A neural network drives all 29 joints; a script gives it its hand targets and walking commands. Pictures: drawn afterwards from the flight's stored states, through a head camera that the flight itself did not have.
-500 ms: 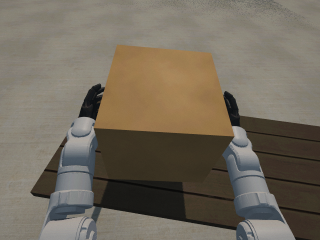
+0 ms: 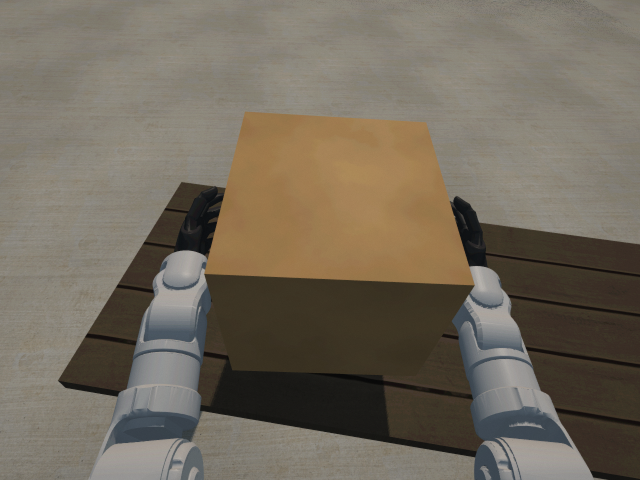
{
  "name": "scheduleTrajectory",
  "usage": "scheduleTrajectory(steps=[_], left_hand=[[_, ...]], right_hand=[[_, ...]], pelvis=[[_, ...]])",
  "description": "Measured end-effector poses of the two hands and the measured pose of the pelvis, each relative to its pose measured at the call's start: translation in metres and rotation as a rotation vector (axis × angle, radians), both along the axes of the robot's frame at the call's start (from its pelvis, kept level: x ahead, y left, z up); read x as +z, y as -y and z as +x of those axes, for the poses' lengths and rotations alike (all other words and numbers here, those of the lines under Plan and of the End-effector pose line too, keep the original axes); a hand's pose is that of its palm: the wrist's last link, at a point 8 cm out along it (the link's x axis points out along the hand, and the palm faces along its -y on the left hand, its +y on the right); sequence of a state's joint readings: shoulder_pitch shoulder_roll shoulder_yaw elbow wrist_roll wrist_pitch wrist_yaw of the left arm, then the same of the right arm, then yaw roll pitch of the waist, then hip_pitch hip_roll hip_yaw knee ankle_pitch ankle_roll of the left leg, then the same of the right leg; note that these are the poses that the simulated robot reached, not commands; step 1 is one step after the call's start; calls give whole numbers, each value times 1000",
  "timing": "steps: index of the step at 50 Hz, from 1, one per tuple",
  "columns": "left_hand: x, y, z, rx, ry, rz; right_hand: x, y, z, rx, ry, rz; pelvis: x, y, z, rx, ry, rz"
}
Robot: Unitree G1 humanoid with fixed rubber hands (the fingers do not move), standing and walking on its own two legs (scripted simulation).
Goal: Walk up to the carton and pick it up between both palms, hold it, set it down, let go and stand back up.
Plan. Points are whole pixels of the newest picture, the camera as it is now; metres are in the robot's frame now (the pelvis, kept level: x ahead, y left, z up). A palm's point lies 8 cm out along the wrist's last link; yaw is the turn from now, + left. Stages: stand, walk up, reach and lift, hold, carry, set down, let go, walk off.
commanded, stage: set down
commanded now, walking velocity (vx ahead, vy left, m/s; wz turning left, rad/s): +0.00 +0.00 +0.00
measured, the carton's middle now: (330, 244) +0.41 -0.01 +0.08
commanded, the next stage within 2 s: none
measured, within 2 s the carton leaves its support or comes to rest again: rests again in 1.96 s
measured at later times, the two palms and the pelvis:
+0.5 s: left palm (205, 259) +0.38 +0.15 +0.08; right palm (464, 268) +0.37 -0.19 +0.08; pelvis +0.01 +0.00 +0.00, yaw +0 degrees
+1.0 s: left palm (212, 267) +0.39 +0.15 +0.05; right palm (460, 275) +0.38 -0.20 +0.06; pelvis +0.02 +0.00 +0.00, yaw +0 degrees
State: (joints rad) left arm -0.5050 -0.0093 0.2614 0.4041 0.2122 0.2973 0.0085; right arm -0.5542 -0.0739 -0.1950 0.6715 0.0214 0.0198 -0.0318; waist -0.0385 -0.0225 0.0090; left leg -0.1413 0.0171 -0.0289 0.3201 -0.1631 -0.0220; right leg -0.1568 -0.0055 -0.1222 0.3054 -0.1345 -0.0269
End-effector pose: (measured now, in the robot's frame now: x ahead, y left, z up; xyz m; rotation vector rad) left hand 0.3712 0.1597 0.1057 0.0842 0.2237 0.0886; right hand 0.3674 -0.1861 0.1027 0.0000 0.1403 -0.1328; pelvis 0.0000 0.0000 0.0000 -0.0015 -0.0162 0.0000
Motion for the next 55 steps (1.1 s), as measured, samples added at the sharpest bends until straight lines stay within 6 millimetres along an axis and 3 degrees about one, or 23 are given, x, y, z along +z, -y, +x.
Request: scheduleTrajectory(steps=[32, 55], left_hand=[[-43, 10, 9, -8, -62, 10], [-61, 12, 15, -9, -53, 20]], right_hand=[[-35, 10, 7, 2, -51, -15], [-50, 12, 13, 1, -43, -25]], pelvis=[[0, -1, 11, 0, -16, -1], [0, -2, 19, 1, -43, -2]])
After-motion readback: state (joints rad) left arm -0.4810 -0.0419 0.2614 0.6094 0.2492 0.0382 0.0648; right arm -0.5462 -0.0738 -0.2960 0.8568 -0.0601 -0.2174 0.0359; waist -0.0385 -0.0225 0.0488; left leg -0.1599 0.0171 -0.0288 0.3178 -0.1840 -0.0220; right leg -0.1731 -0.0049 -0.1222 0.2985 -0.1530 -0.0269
